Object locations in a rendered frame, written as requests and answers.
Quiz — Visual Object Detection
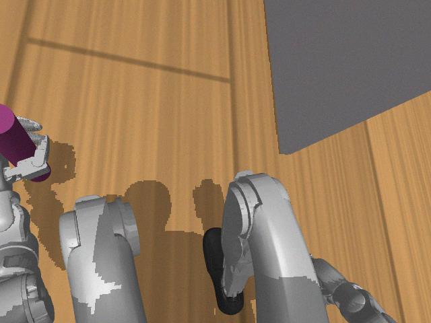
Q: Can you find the left robot arm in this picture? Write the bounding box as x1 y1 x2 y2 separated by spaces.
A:
0 189 55 323

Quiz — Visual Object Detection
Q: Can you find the right robot arm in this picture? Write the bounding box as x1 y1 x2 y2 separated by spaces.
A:
333 282 396 323

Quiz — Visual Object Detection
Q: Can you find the right robot hand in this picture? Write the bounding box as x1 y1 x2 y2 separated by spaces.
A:
310 254 349 307

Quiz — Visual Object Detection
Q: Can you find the can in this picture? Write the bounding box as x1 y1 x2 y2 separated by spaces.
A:
0 104 51 182

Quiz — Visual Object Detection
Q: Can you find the left robot hand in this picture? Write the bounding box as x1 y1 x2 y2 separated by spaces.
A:
0 116 50 190

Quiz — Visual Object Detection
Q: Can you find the right robot foot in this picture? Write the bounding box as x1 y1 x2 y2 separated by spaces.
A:
203 227 244 315

